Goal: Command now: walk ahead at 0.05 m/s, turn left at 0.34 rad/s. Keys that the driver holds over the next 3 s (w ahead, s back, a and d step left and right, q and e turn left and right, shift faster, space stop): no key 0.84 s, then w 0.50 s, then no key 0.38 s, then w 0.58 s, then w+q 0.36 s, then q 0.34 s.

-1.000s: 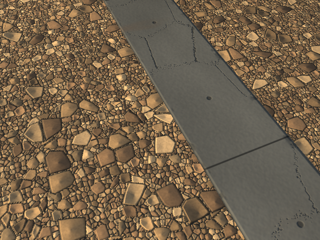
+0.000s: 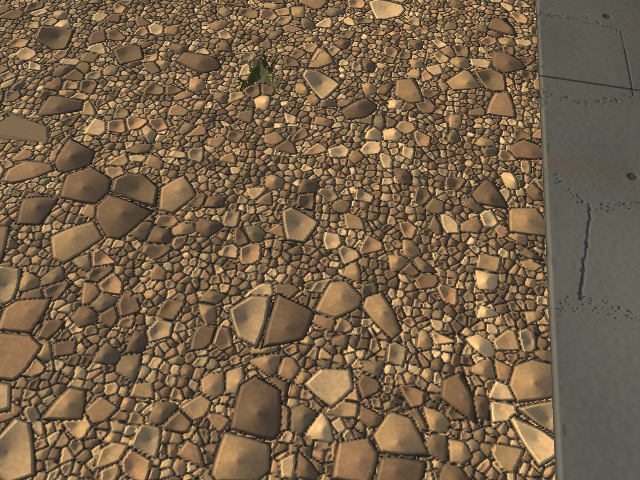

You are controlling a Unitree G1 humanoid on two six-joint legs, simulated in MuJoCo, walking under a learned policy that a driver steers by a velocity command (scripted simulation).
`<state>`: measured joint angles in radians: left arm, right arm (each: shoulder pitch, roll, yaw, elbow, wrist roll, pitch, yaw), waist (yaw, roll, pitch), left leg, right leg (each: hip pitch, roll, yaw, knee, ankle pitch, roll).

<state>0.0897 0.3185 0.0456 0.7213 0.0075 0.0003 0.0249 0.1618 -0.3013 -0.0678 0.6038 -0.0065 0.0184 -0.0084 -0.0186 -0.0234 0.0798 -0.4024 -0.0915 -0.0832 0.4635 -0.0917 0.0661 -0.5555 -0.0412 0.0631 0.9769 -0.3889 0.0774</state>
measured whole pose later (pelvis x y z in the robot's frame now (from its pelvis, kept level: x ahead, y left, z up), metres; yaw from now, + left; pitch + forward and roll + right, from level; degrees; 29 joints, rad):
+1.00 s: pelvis +0.09 -0.05 +0.00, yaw +4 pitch -1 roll +0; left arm 0.31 0.27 0.02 0.88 -0.01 -0.03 0.02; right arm 0.21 -0.25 -0.06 0.96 0.02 -0.01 -0.02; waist 0.02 -0.01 0.00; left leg -0.31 -0.01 -0.03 0.71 -0.40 0.02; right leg -0.12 0.01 -0.02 0.48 -0.34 -0.04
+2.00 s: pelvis +0.43 +0.01 +0.01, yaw +3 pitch +1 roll -2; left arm 0.20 0.29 0.06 0.89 -0.03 -0.03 0.01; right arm 0.24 -0.26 -0.05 1.01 0.00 -0.05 -0.02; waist -0.02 -0.02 -0.05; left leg -0.27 0.04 0.03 0.50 -0.29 0.06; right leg -0.29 0.04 -0.06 0.42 -0.19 -0.05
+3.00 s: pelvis +0.87 +0.03 -0.02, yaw +22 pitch +1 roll -2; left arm 0.14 0.29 0.07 0.90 -0.01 -0.04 0.02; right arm 0.09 -0.29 -0.09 0.73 -0.01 -0.03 0.03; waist 0.02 0.00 0.10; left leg -0.51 -0.04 0.03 0.60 -0.12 0.10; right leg -0.29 -0.02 -0.06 1.11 -0.57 0.04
